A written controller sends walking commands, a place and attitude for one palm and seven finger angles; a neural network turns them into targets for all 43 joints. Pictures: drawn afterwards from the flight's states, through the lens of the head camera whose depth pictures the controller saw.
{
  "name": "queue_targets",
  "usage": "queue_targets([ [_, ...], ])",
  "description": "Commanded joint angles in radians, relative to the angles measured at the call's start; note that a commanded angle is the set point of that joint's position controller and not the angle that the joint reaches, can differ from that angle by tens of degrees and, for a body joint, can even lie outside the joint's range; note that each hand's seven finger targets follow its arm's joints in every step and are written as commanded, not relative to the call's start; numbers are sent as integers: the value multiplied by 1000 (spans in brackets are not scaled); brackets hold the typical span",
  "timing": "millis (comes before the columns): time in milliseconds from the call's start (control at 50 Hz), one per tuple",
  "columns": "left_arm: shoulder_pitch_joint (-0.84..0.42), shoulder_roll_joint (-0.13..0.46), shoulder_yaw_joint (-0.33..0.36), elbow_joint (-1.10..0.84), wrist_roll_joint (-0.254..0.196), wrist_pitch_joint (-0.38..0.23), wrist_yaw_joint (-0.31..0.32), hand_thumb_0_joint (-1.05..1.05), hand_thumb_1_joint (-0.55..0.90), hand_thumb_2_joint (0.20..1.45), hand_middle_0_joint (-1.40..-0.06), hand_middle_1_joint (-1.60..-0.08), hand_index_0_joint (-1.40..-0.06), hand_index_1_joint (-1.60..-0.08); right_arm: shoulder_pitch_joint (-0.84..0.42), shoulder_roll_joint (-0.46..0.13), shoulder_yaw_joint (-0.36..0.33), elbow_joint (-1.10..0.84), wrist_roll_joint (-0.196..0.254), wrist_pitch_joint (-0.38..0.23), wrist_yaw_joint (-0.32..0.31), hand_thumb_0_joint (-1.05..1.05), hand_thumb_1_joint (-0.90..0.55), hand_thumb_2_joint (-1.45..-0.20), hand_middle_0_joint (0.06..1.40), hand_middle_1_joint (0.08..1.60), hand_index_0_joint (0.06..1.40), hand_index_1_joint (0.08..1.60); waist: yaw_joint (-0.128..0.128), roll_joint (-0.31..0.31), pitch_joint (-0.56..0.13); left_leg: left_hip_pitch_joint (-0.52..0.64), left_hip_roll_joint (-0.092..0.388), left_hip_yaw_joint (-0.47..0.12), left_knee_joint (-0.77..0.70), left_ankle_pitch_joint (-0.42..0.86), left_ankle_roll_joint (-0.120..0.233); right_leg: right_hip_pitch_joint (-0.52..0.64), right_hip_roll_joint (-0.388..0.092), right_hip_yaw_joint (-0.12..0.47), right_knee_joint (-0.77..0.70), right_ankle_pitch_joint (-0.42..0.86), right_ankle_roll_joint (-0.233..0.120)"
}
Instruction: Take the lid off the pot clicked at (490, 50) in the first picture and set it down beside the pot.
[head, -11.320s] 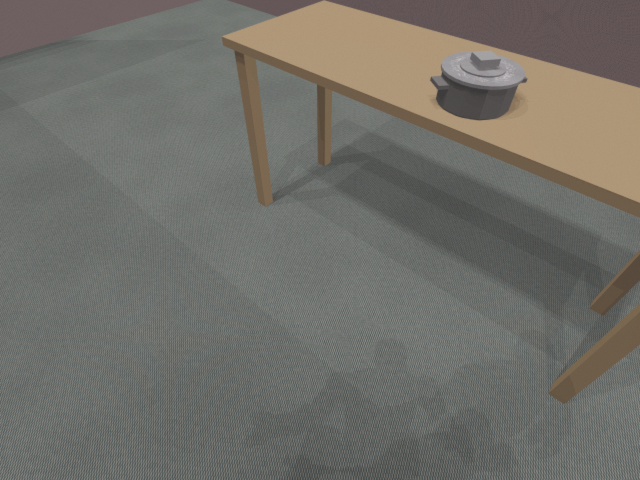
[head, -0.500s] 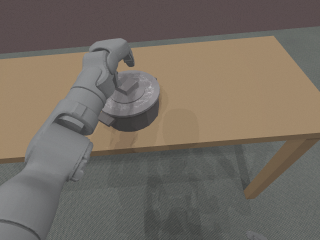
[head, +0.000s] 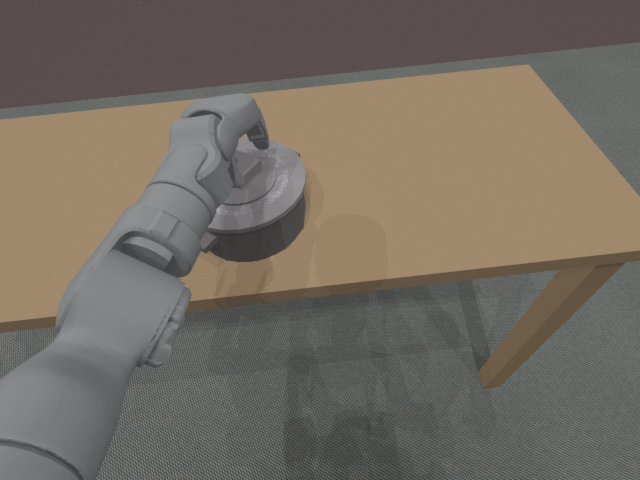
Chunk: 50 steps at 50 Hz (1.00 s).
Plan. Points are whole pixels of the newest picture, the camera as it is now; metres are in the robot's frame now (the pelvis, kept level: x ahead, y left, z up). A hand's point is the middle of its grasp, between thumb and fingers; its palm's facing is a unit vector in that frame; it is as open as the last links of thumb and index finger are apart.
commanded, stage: lower the open fingers around the knob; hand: left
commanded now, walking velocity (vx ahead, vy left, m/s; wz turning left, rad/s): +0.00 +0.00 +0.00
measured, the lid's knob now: (237, 168) +0.52 +0.09 +0.09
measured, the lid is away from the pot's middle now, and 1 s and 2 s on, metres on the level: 0.00 0.00 0.00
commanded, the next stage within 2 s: close the fingers and squeeze the knob in 0.90 s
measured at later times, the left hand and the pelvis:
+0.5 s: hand (229, 167) +0.50 +0.09 +0.12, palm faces -0.38 -0.07 -0.92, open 10.3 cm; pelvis +0.00 +0.00 +0.00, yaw +0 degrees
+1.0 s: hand (230, 169) +0.49 +0.09 +0.12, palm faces -0.38 -0.07 -0.92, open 10.3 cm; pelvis +0.01 +0.00 +0.00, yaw +0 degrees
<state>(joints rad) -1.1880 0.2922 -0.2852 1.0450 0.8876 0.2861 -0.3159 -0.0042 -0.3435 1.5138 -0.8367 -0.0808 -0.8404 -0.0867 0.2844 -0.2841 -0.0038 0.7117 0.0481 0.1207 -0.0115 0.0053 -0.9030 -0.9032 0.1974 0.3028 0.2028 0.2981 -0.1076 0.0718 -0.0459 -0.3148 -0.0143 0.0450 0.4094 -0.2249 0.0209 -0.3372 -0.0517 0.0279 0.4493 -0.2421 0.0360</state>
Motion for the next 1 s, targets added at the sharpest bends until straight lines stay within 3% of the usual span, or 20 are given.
queue_targets([
  [0, -535, 248, 83, -114, 28, 19, 52, 0, -349, 1513, -833, -81, -833, -81, -7, -126, -37, -90, 2, -33, -17, 0, -900, -900, 200, 300, 200, 300, 2, -162, -397, 171, -37, -6, -4, 267, 50, 132, 75, -66, -16, 390, -66],
  [40, -526, 167, 18, -95, 24, 26, 43, 0, -349, 1513, -833, -81, -833, -81, -7, -124, -40, -87, 4, -35, -14, 0, -900, -900, 200, 300, 200, 300, -10, -144, -373, 175, -38, -5, 0, 253, 49, 91, 76, -72, -19, 363, -65],
  [60, -500, 164, 28, -74, 14, 24, 35, 0, -349, 1513, -833, -81, -833, -81, 0, -128, -43, -87, 2, -35, -16, 0, -900, -900, 200, 300, 200, 300, -13, -170, -366, 165, -38, -2, 4, 252, 53, 93, 75, -72, -26, 368, -64],
  [80, -528, 220, 64, -110, 12, 13, 33, 0, -349, 1513, -833, -81, -833, -81, 2, -135, -42, -85, 2, -33, -18, 0, -900, -900, 200, 300, 200, 300, -15, -161, -388, 173, -36, -3, 3, 249, 52, 105, 73, -68, -22, 373, -63],
  [140, -595, 199, 31, -162, 12, -23, 27, 0, -349, 1513, -833, -81, -833, -81, 13, -124, -44, -87, 3, -45, -28, 0, -900, -900, 200, 300, 200, 300, -31, -136, -418, 207, -37, -8, 14, 265, 57, 94, 76, -62, -21, 384, -62],
  [220, -525, 204, 44, -44, 14, -12, 41, 0, -349, 1513, -833, -81, -833, -81, 32, -138, -42, -62, 5, -33, -28, 0, -900, -900, 200, 300, 200, 300, -42, -170, -344, 144, -34, 3, 12, 220, 53, 50, 78, -67, -22, 343, -59],
  [280, -555, 268, 93, -119, 27, -40, 55, 0, -349, 1513, -833, -81, -833, -81, 38, -128, -48, -75, -2, -41, -30, 0, -900, -900, 200, 300, 200, 300, -21, -114, -459, 196, -32, -4, 31, 304, 53, 106, 75, -56, -4, 415, -65],
  [340, -490, 201, 35, -29, 39, -8, 54, 0, -349, 1513, -833, -81, -833, -81, 35, -135, -45, -61, 6, -21, -21, 0, -900, -900, 200, 300, 200, 300, -36, -133, -378, 154, -27, 5, 30, 292, 47, 55, 80, -70, -7, 392, -63],
  [360, -541, 175, 24, -93, 22, -19, 52, 0, -349, 1513, -833, -81, -833, -81, 35, -133, -49, -68, 3, -23, -20, 0, -900, -900, 200, 300, 200, 300, -35, -108, -411, 180, -25, -1, 32, 327, 48, 61, 78, -71, -4, 410, -66],
  [400, -524, 221, 63, -66, 23, -14, 54, 0, -349, 1513, -833, -81, -833, -81, 34, -135, -50, -65, 0, -23, -20, 0, -900, -900, 200, 300, 200, 300, -30, -108, -421, 187, -26, -6, 41, 330, 49, 63, 80, -67, -2, 411, -66],
  [460, -543, 168, 27, -109, 13, -20, 46, 0, -349, 1513, -833, -81, -833, -81, 35, -129, -52, -72, 1, -22, -18, 0, -900, -900, 200, 300, 200, 300, -33, -102, -441, 200, -26, -8, 44, 367, 51, 62, 79, -71, 0, 431, -67],
  [500, -486, 213, 60, -47, 23, -10, 45, 0, -349, 1513, -833, -81, -833, -81, 39, -139, -47, -60, 0, -15, -18, 0, -900, -900, 200, 300, 200, 300, -28, -137, -400, 171, -24, -7, 38, 335, 48, 60, 82, -74, 0, 412, -65],
  [560, -514, 137, 9, -108, 10, -21, 42, 0, -349, 1513, -833, -81, -833, -81, 33, -127, -52, -74, -1, -19, -14, 0, -900, -900, 200, 300, 200, 300, -31, -103, -429, 209, -25, -10, 48, 386, 51, 50, 80, -74, -2, 431, -67],
  [620, -496, 168, 35, -73, 11, -13, 49, 0, -349, 1513, -833, -81, -833, -81, 34, -133, -51, -61, 0, -12, -12, 0, -900, -900, 200, 300, 200, 300, -32, -138, -405, 192, -24, -11, 44, 348, 48, 48, 84, -76, -1, 408, -64],
  [660, -533, 115, -1, -104, -6, -17, 49, 0, -349, 1513, -833, -81, -833, -81, 26, -129, -50, -66, 1, -15, -12, 0, -900, -900, 200, 300, 200, 300, -36, -117, -409, 196, -24, -15, 42, 347, 48, 34, 81, -79, 1, 398, -66],
  [720, -543, 171, 43, -88, 0, -9, 58, 0, -349, 1513, -833, -81, -833, -81, 33, -132, -49, -54, -3, -18, -15, 0, -900, -900, 200, 300, 200, 300, -35, -145, -414, 187, -26, -11, 43, 316, 49, 53, 83, -75, 1, 399, -62],
  [820, -521, 145, 15, -75, 9, -5, 48, 0, -349, 1513, -833, -81, -833, -81, 27, -130, -46, -59, -1, -15, -15, 0, -900, -900, 200, 300, 200, 300, -38, -147, -403, 180, -30, -6, 45, 324, 51, 49, 81, -75, 2, 412, -63],
  [880, -522, 182, 41, -70, 9, -9, 46, 0, -349, 1513, -833, -81, -833, -81, 23, -135, -43, -63, 0, -11, -17, 0, -900, -900, 200, 300, 200, 300, -36, -146, -397, 154, -32, -2, 43, 304, 51, 61, 79, -71, 4, 413, -64],
  [920, -511, 141, 11, -62, 12, -5, 43, 0, -349, 1513, -833, -81, -833, -81, 24, -129, -45, -64, -1, -11, -16, 0, -900, -900, 200, 300, 200, 300, -38, -138, -396, 174, -31, -5, 49, 320, 50, 44, 80, -76, 4, 408, -64],
  [980, -506, 213, 67, -99, 13, -17, 45, 0, -349, 1513, -833, -81, -833, -81, 21, -132, -44, -75, -2, -10, -18, 0, -900, -900, 200, 300, 200, 300, -24, -128, -439, 177, -31, -4, 50, 338, 51, 85, 77, -68, 8, 438, -65],
])
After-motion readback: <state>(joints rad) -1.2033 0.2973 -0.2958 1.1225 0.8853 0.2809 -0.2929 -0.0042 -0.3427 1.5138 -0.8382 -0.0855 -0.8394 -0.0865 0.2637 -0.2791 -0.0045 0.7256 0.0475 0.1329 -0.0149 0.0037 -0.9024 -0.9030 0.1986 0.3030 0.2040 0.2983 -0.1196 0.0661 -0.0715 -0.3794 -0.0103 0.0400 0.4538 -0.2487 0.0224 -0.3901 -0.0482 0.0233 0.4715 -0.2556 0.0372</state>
